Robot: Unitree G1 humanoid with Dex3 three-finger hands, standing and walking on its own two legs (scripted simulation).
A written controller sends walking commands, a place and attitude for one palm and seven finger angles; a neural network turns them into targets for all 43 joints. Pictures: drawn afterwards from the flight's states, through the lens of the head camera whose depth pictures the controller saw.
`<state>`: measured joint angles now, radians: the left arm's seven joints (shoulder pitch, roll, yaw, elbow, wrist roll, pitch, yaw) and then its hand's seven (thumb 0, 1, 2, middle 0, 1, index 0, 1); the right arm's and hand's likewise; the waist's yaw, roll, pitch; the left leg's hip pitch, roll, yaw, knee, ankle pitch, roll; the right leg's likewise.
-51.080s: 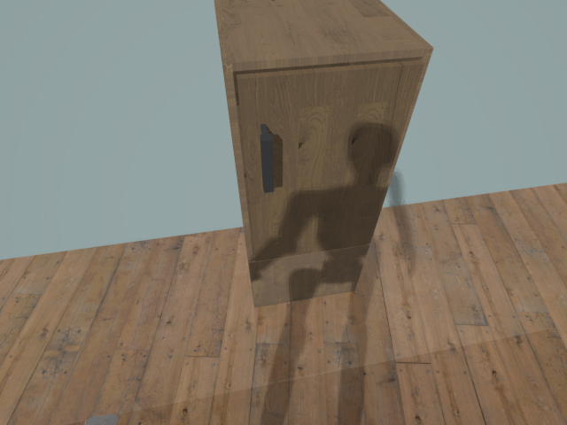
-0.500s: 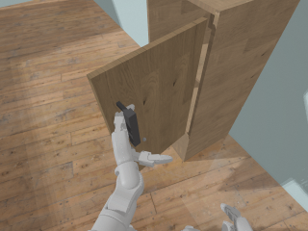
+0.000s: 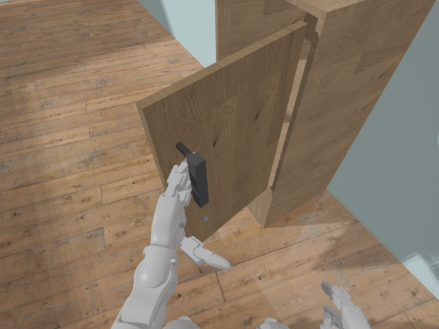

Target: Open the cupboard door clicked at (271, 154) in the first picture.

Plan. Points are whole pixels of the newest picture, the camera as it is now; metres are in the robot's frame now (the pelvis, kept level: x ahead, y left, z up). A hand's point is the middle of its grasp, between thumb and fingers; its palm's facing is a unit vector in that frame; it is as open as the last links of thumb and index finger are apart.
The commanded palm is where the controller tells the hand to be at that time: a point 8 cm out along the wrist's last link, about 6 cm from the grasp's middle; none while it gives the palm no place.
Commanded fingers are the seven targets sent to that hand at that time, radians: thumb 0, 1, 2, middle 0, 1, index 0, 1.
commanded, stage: slide the hand sideways off the handle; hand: left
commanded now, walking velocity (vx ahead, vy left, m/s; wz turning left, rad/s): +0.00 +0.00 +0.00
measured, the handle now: (192, 175) +0.38 +0.07 +0.06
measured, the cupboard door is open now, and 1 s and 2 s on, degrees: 100 100 100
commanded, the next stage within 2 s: draw the hand back to the body in 0.78 s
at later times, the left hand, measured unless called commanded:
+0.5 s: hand (181, 251) +0.24 +0.08 +0.06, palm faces -0.09 -1.00 +0.00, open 16.4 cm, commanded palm +0.21 +0.14 +0.06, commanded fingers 0.00 -0.50 0.30 -0.15 -0.30 -0.15 -0.30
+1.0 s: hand (154, 266) +0.21 +0.11 +0.07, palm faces -0.08 -1.00 -0.04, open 16.3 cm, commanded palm +0.19 +0.18 +0.08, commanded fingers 0.00 -0.50 0.30 -0.15 -0.30 -0.15 -0.30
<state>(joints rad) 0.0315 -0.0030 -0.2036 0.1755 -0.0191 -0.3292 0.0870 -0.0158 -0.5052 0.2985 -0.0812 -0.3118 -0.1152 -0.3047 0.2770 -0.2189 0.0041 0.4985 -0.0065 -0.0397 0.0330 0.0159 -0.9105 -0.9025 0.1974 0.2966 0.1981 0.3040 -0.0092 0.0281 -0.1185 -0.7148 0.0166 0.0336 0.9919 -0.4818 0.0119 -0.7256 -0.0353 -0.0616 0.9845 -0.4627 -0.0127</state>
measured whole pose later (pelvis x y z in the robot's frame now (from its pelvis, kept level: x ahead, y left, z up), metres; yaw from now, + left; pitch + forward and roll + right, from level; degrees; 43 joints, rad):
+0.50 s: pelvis +0.01 +0.00 -0.01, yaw +1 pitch +12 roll -1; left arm 0.36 0.07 -0.21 -0.15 -0.03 -0.29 0.01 -0.02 -0.50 0.30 -0.15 -0.30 -0.15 -0.30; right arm 0.25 -0.20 0.03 0.42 0.00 -0.05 0.01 0.02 -0.91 -0.90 0.20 0.30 0.20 0.30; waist 0.01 0.04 -0.12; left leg -0.75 0.02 0.02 1.06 -0.53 0.01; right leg -0.75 -0.04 -0.07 1.04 -0.51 -0.01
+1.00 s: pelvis +0.00 -0.01 -0.01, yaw +1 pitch +12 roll -1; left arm 0.47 0.16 -0.05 -0.24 -0.15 -0.31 -0.12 -0.02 -0.50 0.30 -0.15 -0.30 -0.15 -0.30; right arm 0.28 -0.23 0.01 0.43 0.02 -0.10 -0.03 0.02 -0.91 -0.90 0.20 0.30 0.20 0.30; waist 0.00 0.05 -0.13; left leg -0.77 0.03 0.00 1.10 -0.53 0.00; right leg -0.76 -0.02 -0.09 1.07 -0.51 -0.03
